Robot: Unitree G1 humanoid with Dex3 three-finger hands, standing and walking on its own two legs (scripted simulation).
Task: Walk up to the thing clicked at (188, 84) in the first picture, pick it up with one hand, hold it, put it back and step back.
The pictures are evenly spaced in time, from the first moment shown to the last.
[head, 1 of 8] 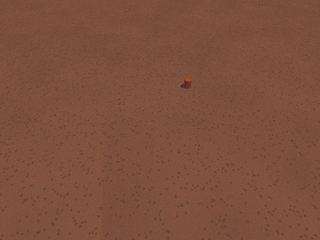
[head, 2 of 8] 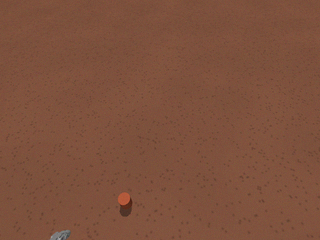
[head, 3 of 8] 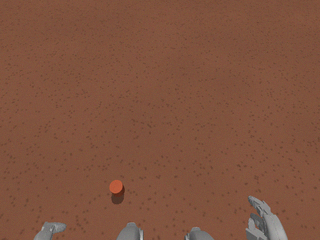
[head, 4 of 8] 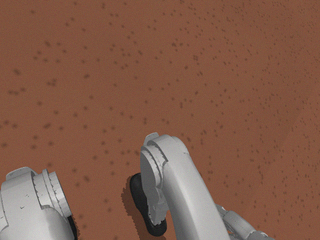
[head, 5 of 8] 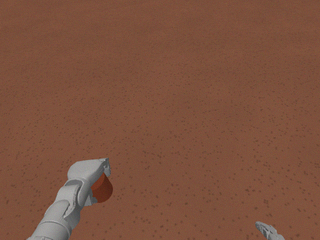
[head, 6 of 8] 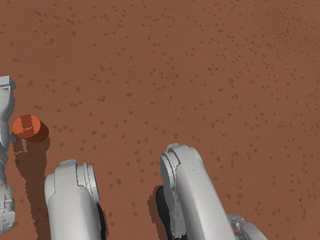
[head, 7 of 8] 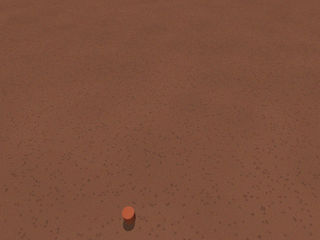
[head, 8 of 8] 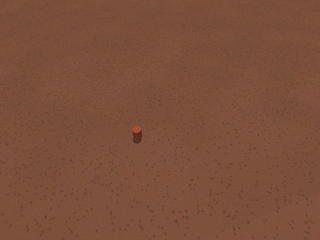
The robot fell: no
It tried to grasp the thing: yes
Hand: left
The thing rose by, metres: 0.67
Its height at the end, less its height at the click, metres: +0.00
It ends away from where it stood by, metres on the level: 0.01
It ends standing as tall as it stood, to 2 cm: yes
